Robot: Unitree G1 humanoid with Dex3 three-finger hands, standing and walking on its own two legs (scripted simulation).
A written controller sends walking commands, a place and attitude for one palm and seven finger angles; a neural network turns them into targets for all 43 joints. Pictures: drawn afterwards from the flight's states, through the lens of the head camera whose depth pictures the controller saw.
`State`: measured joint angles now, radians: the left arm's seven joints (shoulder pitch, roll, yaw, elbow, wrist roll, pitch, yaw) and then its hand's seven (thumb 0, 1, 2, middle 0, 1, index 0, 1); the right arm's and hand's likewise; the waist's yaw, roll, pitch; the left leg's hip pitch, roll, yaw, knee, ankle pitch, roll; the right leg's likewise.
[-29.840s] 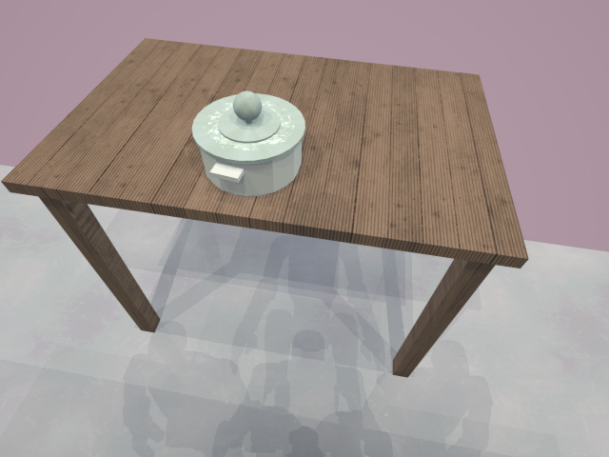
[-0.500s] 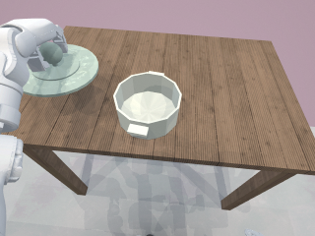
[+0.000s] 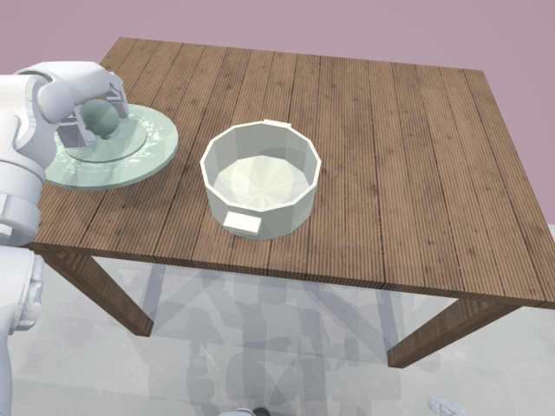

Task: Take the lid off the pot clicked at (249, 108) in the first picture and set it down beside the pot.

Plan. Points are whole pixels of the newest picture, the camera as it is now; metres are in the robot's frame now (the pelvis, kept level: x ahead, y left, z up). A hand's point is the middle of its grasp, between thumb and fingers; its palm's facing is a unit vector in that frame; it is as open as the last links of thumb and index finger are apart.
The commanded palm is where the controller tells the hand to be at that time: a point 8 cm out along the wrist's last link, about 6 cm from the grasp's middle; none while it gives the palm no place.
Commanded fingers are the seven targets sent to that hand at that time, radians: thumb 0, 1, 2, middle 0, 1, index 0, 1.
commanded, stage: lower the lid onto the table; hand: left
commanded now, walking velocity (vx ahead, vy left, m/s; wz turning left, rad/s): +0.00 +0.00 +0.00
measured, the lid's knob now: (99, 117) +0.49 +0.27 +0.14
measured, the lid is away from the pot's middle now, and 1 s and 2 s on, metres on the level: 0.23 0.23 0.24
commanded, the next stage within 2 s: open the fingers wide in 1.84 s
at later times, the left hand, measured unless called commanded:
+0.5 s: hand (97, 132) +0.48 +0.28 +0.12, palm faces -0.42 -0.05 -0.91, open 8.3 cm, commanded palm +0.48 +0.27 +0.20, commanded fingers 0.00 0.60 1.10 -1.19 -1.10 -0.73 -0.92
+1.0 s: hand (103, 156) +0.46 +0.27 +0.09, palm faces -0.45 -0.03 -0.89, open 8.3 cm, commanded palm +0.48 +0.27 +0.16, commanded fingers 0.00 0.60 1.10 -1.19 -1.10 -0.73 -0.92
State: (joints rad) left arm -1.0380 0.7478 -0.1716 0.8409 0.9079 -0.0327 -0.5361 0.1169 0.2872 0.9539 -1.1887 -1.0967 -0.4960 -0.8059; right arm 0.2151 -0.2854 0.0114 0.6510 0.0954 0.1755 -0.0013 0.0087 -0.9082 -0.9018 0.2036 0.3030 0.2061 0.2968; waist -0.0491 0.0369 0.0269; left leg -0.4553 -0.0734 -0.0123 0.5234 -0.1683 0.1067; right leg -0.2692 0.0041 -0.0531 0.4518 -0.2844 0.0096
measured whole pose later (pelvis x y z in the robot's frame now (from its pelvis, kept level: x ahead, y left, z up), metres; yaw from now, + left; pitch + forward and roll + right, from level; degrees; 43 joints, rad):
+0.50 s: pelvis +0.01 +0.00 +0.00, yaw -2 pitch +8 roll -3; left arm -0.99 0.78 -0.07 0.94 0.93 -0.12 -0.47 0.12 0.29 0.95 -1.19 -1.10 -0.49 -0.81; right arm 0.28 -0.30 0.00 0.66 0.09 0.18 -0.01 0.01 -0.91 -0.90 0.20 0.30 0.21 0.30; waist -0.09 0.03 0.01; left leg -0.50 -0.06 0.01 0.55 -0.20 0.11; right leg -0.31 0.01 -0.02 0.47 -0.30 0.01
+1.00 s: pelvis +0.01 +0.00 -0.01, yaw -1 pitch +9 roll -3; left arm -0.96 0.72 -0.12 0.97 0.94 -0.14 -0.42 0.12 0.29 0.95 -1.19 -1.10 -0.49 -0.81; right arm 0.25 -0.29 0.01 0.65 0.09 0.18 -0.02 0.01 -0.91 -0.90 0.20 0.30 0.21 0.30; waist -0.07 0.03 0.00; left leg -0.54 -0.07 0.01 0.59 -0.21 0.11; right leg -0.36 0.01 -0.03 0.52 -0.32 0.01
